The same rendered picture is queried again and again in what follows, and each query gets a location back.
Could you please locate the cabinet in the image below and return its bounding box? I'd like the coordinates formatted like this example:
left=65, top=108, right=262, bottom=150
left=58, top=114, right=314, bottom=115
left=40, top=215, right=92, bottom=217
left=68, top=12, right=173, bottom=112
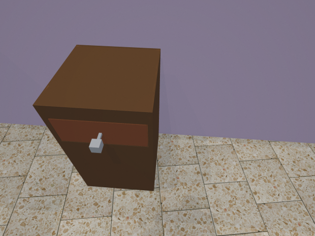
left=33, top=45, right=160, bottom=191

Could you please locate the handle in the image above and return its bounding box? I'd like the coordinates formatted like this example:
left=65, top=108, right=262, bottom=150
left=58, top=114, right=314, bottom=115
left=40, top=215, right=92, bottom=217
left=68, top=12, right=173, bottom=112
left=89, top=133, right=104, bottom=153

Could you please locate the drawer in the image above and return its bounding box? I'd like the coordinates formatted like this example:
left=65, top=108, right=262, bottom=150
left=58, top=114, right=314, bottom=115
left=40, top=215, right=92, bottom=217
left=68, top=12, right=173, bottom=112
left=48, top=118, right=148, bottom=147

